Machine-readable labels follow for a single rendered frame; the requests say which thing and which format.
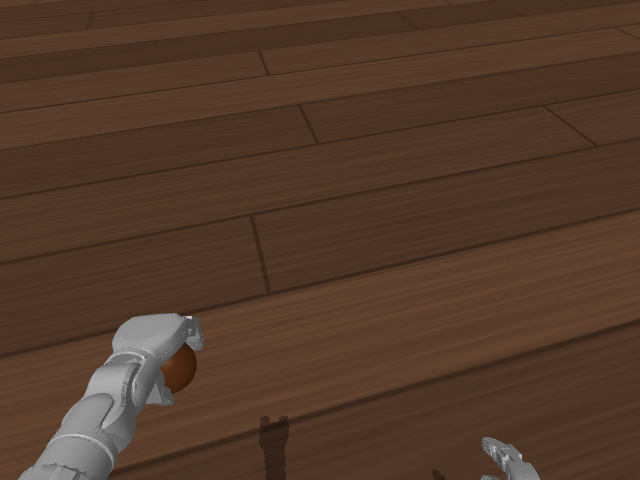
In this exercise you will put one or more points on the left robot arm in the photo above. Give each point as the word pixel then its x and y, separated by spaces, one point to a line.
pixel 99 426

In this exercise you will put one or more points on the left robot hand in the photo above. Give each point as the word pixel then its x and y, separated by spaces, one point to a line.
pixel 161 336

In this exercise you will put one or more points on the right robot hand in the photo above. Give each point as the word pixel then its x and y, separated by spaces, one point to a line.
pixel 509 459

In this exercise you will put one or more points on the ball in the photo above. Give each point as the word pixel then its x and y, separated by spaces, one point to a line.
pixel 180 369

